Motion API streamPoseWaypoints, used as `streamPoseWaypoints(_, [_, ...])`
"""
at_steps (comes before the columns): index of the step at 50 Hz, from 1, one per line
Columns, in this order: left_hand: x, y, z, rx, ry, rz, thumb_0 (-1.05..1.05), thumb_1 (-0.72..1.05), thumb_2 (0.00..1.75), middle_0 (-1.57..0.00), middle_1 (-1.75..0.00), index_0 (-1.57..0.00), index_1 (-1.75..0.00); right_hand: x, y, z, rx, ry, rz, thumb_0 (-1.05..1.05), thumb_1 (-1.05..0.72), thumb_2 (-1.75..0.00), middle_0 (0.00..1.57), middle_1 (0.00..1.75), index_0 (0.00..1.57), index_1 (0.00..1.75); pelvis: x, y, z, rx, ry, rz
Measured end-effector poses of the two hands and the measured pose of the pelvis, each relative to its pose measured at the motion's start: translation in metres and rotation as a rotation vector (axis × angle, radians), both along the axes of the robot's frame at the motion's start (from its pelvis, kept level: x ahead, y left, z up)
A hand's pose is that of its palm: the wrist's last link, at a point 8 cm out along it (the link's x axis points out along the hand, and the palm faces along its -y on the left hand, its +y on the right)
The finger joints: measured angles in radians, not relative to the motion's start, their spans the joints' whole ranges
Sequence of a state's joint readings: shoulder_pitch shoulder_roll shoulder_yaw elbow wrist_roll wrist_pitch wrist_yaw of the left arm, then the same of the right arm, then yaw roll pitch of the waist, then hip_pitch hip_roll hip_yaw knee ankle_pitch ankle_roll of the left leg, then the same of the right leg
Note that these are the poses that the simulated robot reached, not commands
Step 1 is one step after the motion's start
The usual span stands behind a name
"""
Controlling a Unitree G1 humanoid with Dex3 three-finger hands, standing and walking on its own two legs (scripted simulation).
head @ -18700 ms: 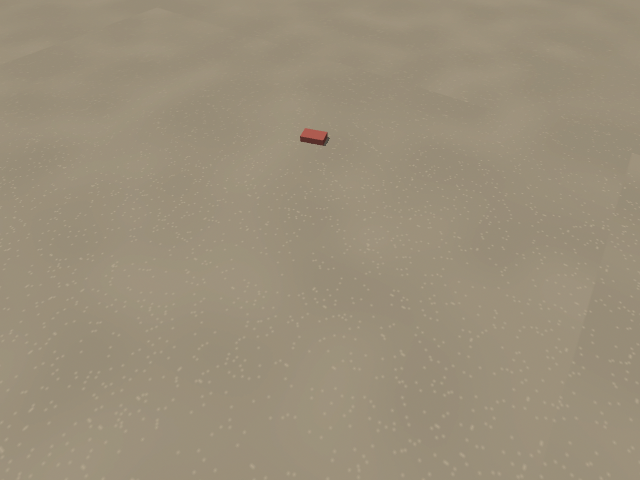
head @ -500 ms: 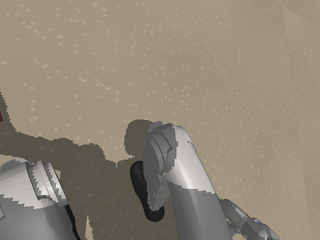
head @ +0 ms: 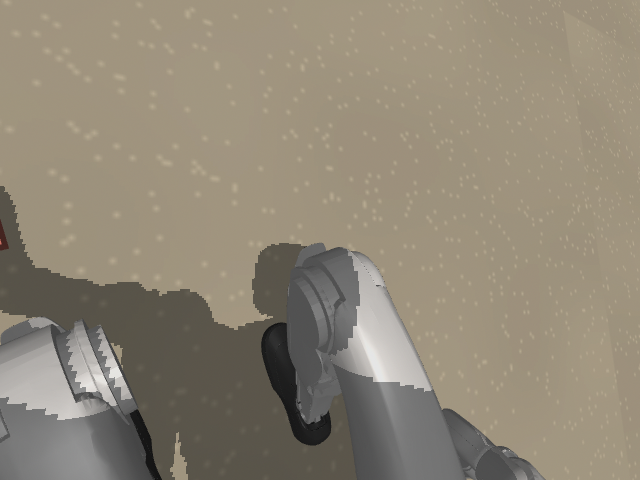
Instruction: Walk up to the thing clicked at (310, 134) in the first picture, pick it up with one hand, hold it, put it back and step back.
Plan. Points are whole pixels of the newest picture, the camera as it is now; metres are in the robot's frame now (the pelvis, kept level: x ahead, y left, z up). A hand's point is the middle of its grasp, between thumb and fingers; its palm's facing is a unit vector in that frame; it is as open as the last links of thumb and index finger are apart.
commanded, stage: settle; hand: left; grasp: from above
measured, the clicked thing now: out of the picture +0.43 +0.34 -0.28
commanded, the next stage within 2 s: lift in 0.66 s
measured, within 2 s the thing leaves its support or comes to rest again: leaves its support in 0.06 s
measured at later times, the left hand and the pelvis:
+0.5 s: hand out of the picture +0.41 +0.36 -0.15, palm faces -0.45 -0.10 -0.89, open 10.7 cm; pelvis +0.00 +0.00 +0.02, yaw +4 degrees
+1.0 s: hand out of the picture +0.40 +0.36 -0.08, palm faces -0.45 -0.10 -0.89, open 10.7 cm; pelvis -0.01 +0.00 +0.05, yaw +7 degrees
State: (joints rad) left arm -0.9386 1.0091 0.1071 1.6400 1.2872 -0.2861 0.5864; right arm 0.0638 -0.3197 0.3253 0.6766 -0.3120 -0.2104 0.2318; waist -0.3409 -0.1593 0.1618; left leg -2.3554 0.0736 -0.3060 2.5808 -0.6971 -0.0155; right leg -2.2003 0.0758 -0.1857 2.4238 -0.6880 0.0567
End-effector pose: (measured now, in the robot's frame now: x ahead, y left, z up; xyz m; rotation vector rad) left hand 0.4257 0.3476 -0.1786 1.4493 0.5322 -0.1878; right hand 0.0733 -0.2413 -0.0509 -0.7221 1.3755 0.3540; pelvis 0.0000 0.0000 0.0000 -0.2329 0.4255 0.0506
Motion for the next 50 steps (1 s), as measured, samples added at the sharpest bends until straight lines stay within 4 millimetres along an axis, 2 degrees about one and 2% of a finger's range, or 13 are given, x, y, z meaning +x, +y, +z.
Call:
streamPoseWaypoints(9, [0.003, 0.008, 0.017, 0.012, -0.054, 0.017, 0.02, -0.06, 0.37, -0.71, -0.42, -0.73, -0.39, 0.005, -0.006, 0.0, 0.0, -0.018, -0.041, 0.0, -0.91, -0.9, 0.2, 0.3, 0.21, 0.3, 0.004, 0.0, 0.0, 0.003, 0.027, 0.008])
streamPoseWaypoints(18, [0.0, 0.016, 0.063, 0.059, -0.038, 0.028, 0.02, -0.05, 0.34, -0.72, -0.37, -0.75, -0.35, 0.019, -0.016, -0.005, 0.028, -0.07, -0.127, 0.0, -0.91, -0.9, 0.2, 0.3, 0.21, 0.3, 0.005, -0.001, 0.008, 0.021, 0.075, 0.027])
streamPoseWaypoints(24, [-0.005, 0.011, 0.084, 0.052, 0.021, 0.022, 0.01, -0.04, 0.33, -0.74, -0.33, -0.76, -0.32, 0.024, -0.022, -0.006, 0.038, -0.101, -0.17, 0.0, -0.91, -0.9, 0.2, 0.3, 0.2, 0.3, 0.0, -0.004, 0.017, 0.04, 0.085, 0.04])
streamPoseWaypoints(32, [-0.002, 0.002, 0.101, 0.024, 0.007, -0.042, 0.01, -0.04, 0.32, -0.76, -0.28, -0.78, -0.29, 0.02, -0.031, -0.004, -0.002, -0.085, -0.213, 0.0, -0.91, -0.9, 0.2, 0.3, 0.2, 0.3, -0.003, -0.007, 0.022, 0.055, 0.09, 0.053])
streamPoseWaypoints(42, [-0.002, 0.009, 0.127, 0.054, -0.023, -0.046, 0.0, -0.04, 0.31, -0.78, -0.25, -0.79, -0.27, 0.017, -0.025, -0.001, -0.013, -0.079, -0.259, 0.0, -0.91, -0.9, 0.2, 0.3, 0.2, 0.3, -0.006, -0.006, 0.032, 0.056, 0.109, 0.067])
streamPoseWaypoints(50, [-0.019, 0.014, 0.155, 0.035, 0.019, 0.005, 0.0, -0.03, 0.3, -0.75, -0.29, -0.76, -0.31, 0.017, -0.017, 0.012, 0.006, -0.086, -0.311, 0.0, -0.91, -0.9, 0.2, 0.3, 0.21, 0.3, -0.007, -0.005, 0.053, 0.061, 0.136, 0.083])
